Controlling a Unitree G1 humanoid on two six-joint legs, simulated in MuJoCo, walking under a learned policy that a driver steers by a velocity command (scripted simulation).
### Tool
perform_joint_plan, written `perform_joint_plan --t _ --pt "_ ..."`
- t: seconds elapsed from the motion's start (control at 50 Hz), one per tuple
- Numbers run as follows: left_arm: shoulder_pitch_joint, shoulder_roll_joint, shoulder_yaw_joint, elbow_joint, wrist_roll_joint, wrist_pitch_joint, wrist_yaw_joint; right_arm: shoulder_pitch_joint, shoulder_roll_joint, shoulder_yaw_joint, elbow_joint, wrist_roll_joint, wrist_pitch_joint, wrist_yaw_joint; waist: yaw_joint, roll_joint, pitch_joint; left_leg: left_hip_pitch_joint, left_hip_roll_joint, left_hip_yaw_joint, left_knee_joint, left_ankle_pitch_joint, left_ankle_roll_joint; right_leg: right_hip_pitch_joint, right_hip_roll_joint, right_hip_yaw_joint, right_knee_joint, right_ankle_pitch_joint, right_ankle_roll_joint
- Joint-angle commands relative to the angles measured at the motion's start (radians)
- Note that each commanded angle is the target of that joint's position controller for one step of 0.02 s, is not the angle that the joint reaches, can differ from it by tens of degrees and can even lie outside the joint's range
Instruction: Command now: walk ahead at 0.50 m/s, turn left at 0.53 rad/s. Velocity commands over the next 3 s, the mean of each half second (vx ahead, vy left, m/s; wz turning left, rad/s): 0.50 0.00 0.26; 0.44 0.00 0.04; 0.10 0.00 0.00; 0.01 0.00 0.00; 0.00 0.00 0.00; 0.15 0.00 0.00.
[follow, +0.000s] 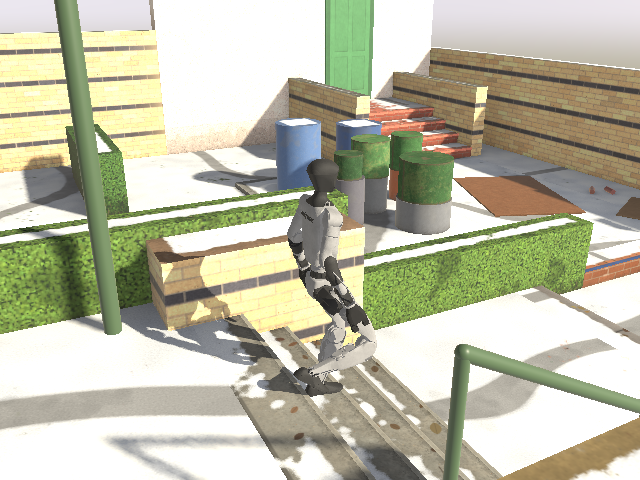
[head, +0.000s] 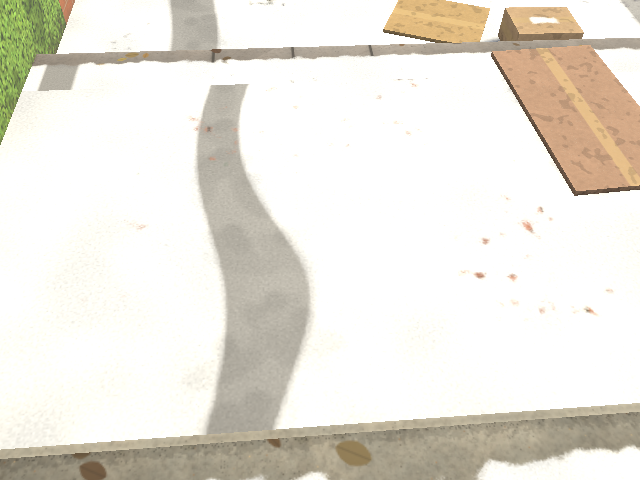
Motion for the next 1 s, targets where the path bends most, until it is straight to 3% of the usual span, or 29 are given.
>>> perform_joint_plan --t 0.02,0.06,0.08,0.12,0.14,0.18,0.2,0.26,0.3,0.34,0.38,0.4,0.42,0.44,0.46,0.48,0.5,0.52,0.54,0.58,0.62,0.64,0.68,0.74,0.88,0.94,0.96,0.98,1.0 --pt "-0.078 0.139 0.038 -0.156 -0.003 -0.013 0.027 0.025 -0.081 0.007 -0.073 -0.019 -0.036 -0.021 0.042 -0.033 0.014 0.236 0.407 -0.654 -0.238 0.216 0.271 -0.49 -0.064 0.106 -0.311 0.358 -0.015" --pt "-0.072 0.109 0.038 -0.161 0.067 0.002 0.028 -0.047 -0.108 0.005 -0.108 -0.014 -0.049 -0.049 0.076 0.019 0.069 -0.06 0.267 -0.423 -0.257 0.389 0.207 -0.275 -0.063 0.054 -0.678 0.515 0.024" --pt "-0.072 0.058 0.024 -0.158 0.101 0.006 0.022 -0.013 -0.144 -0.012 -0.079 -0.025 -0.042 -0.07 0.063 0.106 0.017 -0.112 0.218 -0.354 -0.239 0.504 0.197 -0.129 -0.039 0.003 -0.789 0.623 0.034" --pt "0.067 0.053 0.024 -0.085 0.074 0.003 -0.009 0.064 -0.146 -0.015 -0.05 -0.046 -0.037 -0.08 0.074 0.128 -0.082 -0.066 0.221 -0.323 -0.173 0.628 0.198 -0.017 -0.017 -0.007 -0.74 0.805 0.028" --pt "-0.04 0.099 0.042 -0.12 0.056 -0.003 -0.016 0.152 -0.104 -0.009 -0.023 -0.021 -0.047 -0.089 0.016 0.111 -0.025 0.075 0.207 -0.347 -0.106 0.435 0.182 -0.211 -0.045 0.064 -0.869 0.945 0.008" --pt "-0.275 0.117 0.028 -0.213 0.085 -0.038 -0.034 0.151 -0.086 0.006 -0.041 0.019 -0.056 -0.125 -0.034 0.02 0.064 -0.074 0.109 -0.242 -0.044 0.117 0.127 -0.073 0.013 0.015 -1.316 1.247 -0.025" --pt "-0.33 0.053 0.015 -0.227 0.098 -0.04 -0.047 0.167 -0.103 0.003 -0.033 0.01 -0.048 -0.127 -0.076 0.053 0.039 -0.166 0.09 -0.222 -0.08 0.047 0.116 0.108 0.067 -0.048 -1.371 1.34 -0.019" --pt "-0.28 0.027 0.011 -0.27 0.055 -0.005 -0.06 0.17 -0.109 -0.002 -0.024 -0.001 -0.015 -0.121 -0.069 0.163 0.037 -0.15 0.111 -0.278 0.045 0.002 0.136 0.183 0.067 -0.007 -1.373 1.19 -0.013" --pt "-0.241 0.056 0.018 -0.274 0.04 0.006 -0.061 0.176 -0.086 0.0 -0.041 0.006 0.002 -0.123 -0.064 0.138 0.06 0.048 0.138 -0.355 0.171 0.062 0.133 0.084 0.004 0.061 -1.502 1.078 -0.033" --pt "-0.072 0.098 0.045 -0.216 0.039 0.016 -0.068 0.166 -0.098 0.001 -0.032 -0.016 0.015 -0.134 -0.003 0.143 0.043 0.077 0.164 -0.38 0.348 0.186 0.12 0.223 -0.026 0.038 -1.553 0.98 -0.048" --pt "0.301 0.125 0.064 -0.074 0.059 0.017 -0.076 0.161 -0.074 0.01 0.011 0.007 -0.003 -0.095 0.172 -0.001 -0.081 -0.104 0.026 -0.243 0.947 0.03 0.039 0.677 -0.061 0.023 -1.522 0.991 -0.128" --pt "0.395 0.095 0.037 -0.014 0.063 0.017 -0.089 0.315 0.029 0.023 0.036 0.005 -0.023 -0.069 0.113 -0.26 -0.158 -0.503 -0.109 -0.229 1.374 -0.568 -0.017 1.0 -0.135 0.084 -1.155 1.184 -0.178" --pt "0.358 0.117 0.035 -0.02 0.028 0.037 -0.094 0.406 -0.003 0.029 0.006 0.013 -0.038 -0.064 0.047 -0.41 -0.176 -0.648 -0.053 -0.231 1.511 -0.547 -0.055 0.996 -0.195 0.274 -1.215 1.123 -0.21" --pt "0.345 0.206 0.062 -0.015 -0.003 0.05 -0.092 0.339 -0.064 0.027 -0.064 0.043 -0.048 -0.066 0.045 -0.377 -0.209 -0.767 -0.022 -0.195 1.396 -0.414 -0.073 1.002 -0.311 0.541 -1.433 0.564 -0.334" --pt "0.265 0.128 0.042 -0.013 0.032 0.062 -0.08 0.102 -0.109 0.016 -0.097 0.053 -0.024 -0.089 0.07 -0.025 -0.061 -0.815 0.062 -0.103 1.278 -0.237 -0.042 0.789 -0.297 0.595 -1.629 0.08 -0.303" --pt "0.178 0.149 0.038 -0.015 0.054 0.051 -0.069 0.025 -0.106 0.019 -0.137 0.068 -0.003 -0.107 0.044 -0.098 0.016 -0.783 0.089 -0.122 1.258 -0.151 -0.032 0.612 -0.335 0.712 -1.692 -0.072 -0.33" --pt "0.041 0.095 0.007 -0.046 0.065 0.034 -0.069 0.038 -0.142 0.006 -0.13 0.042 0.015 -0.108 -0.037 0.007 0.116 -0.725 0.16 -0.166 1.033 0.018 -0.023 0.401 -0.273 0.648 -1.668 -0.121 -0.284" --pt "-0.017 0.02 -0.014 -0.043 0.057 0.012 -0.059 0.046 -0.138 -0.004 -0.113 0.014 0.004 -0.105 -0.073 -0.023 0.145 -0.647 0.19 -0.196 0.895 0.137 -0.016 0.259 -0.207 0.537 -1.615 -0.015 -0.247" --pt "-0.066 0.032 -0.019 -0.064 0.067 -0.003 -0.04 0.072 -0.146 -0.018 -0.098 0.0 -0.009 -0.099 -0.112 0.0 0.149 -0.477 0.203 -0.177 0.637 0.299 -0.043 0.099 -0.117 0.351 -1.639 0.158 -0.217" --pt "0.039 0.091 0.003 0.008 0.063 -0.003 -0.011 0.042 -0.044 0.0 -0.109 -0.066 -0.021 -0.089 -0.063 -0.095 0.071 -0.399 0.217 -0.122 0.493 0.397 -0.082 0.148 -0.09 0.274 -1.61 0.566 -0.256" --pt "0.114 0.09 0.002 0.038 0.064 -0.002 -0.006 0.079 -0.043 -0.002 -0.104 -0.039 -0.02 -0.068 -0.076 -0.045 -0.015 -0.411 0.218 -0.128 0.491 0.478 -0.074 0.263 -0.115 0.27 -1.543 0.721 -0.275" --pt "0.169 0.058 0.001 0.061 0.038 -0.009 -0.001 -0.003 -0.088 -0.02 -0.13 -0.025 -0.023 -0.06 -0.041 -0.005 -0.001 -0.526 0.242 -0.19 0.332 0.608 -0.051 0.391 -0.094 0.253 -1.491 0.584 -0.245" --pt "0.244 0.05 -0.002 0.086 0.028 -0.008 0.0 -0.112 -0.071 -0.016 -0.162 -0.036 -0.03 -0.049 0.016 -0.014 0.024 -0.611 0.229 -0.185 0.202 0.673 -0.033 0.488 -0.114 0.291 -1.47 0.514 -0.234" --pt "0.182 0.042 -0.015 0.068 0.023 0.012 0.033 -0.197 -0.029 -0.004 -0.192 -0.057 -0.048 -0.026 0.035 -0.004 0.067 -0.218 0.144 -0.074 -0.069 0.977 -0.047 0.184 0.004 0.118 -1.403 0.392 -0.191" --pt "0.214 0.034 -0.001 0.056 0.021 0.074 0.05 -0.284 -0.017 0.015 -0.262 -0.024 -0.06 0.022 0.135 -0.013 0.109 -0.272 0.164 -0.092 -0.387 0.741 -0.077 0.472 0.001 0.193 -1.055 0.538 -0.213" --pt "0.201 0.024 -0.012 0.095 0.032 0.083 0.03 0.123 -0.06 -0.016 -0.086 -0.05 -0.069 0.011 -0.033 0.047 -0.031 0.291 0.156 0.027 -0.458 0.932 -0.031 0.266 0.085 0.103 -0.613 0.603 -0.151" --pt "0.281 -0.019 -0.014 0.116 0.031 0.063 0.004 0.327 -0.126 -0.03 -0.02 -0.055 -0.058 0.008 -0.08 0.214 -0.17 0.735 0.324 -0.111 -0.212 1.394 0.061 -0.071 0.2 0.058 -0.208 -0.01 -0.074" --pt "0.38 -0.009 -0.027 0.108 -0.006 0.045 -0.014 0.358 -0.158 -0.02 -0.002 -0.034 -0.045 0.01 -0.084 0.319 -0.358 1.044 0.498 -0.257 0.049 1.579 0.194 -0.335 0.224 0.122 0.154 -0.344 0.001" --pt "0.32 0.044 -0.026 0.062 -0.014 0.029 -0.024 0.329 -0.127 -0.009 -0.001 -0.017 -0.019 0.003 -0.098 0.302 -0.438 1.012 0.534 -0.308 0.025 1.387 0.247 -0.414 0.138 0.167 0.166 -0.301 0.03"
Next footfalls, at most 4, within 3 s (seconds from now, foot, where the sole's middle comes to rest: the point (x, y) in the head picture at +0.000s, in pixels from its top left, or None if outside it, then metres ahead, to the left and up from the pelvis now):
0.38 right None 0.36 -0.14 -0.91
0.94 left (276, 471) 0.63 0.13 -1.07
1.28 right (377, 449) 0.69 -0.13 -1.07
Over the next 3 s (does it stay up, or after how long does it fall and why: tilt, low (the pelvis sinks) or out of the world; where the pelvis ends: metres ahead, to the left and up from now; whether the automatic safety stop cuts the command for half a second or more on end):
stays up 0.69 -0.01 -0.33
